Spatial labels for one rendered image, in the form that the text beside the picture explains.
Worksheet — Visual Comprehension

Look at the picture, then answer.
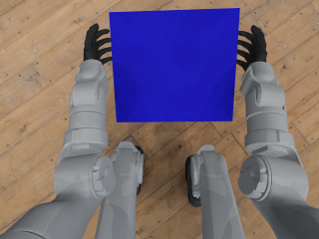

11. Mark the right robot upper arm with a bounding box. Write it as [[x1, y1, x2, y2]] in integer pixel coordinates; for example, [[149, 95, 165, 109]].
[[237, 154, 319, 239]]

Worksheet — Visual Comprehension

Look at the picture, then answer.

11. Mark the robot right shin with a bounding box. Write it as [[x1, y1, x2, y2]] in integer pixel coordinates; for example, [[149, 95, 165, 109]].
[[191, 144, 228, 197]]

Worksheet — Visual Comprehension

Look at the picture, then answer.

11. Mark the right robot hand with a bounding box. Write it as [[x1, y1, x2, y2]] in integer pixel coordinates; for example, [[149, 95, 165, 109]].
[[236, 25, 267, 72]]

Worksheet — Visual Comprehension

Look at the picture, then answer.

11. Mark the right robot forearm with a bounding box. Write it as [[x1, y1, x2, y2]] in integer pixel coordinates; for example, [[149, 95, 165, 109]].
[[240, 61, 309, 191]]

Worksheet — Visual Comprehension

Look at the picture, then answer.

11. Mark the left robot hand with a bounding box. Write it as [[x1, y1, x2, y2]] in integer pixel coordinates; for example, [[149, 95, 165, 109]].
[[83, 23, 113, 64]]

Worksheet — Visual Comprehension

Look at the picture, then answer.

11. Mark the carton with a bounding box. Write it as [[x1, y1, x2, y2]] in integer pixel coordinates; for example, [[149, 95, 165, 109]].
[[109, 8, 240, 122]]

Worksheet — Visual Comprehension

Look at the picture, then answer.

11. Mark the left robot forearm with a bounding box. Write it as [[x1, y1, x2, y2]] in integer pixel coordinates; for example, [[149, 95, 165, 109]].
[[53, 59, 110, 191]]

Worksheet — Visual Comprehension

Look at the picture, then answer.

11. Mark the robot right thigh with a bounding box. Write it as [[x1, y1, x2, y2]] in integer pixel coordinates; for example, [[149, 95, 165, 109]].
[[190, 150, 245, 239]]

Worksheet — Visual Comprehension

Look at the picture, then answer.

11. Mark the left robot upper arm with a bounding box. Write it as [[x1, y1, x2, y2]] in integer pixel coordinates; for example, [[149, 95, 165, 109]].
[[0, 153, 117, 239]]

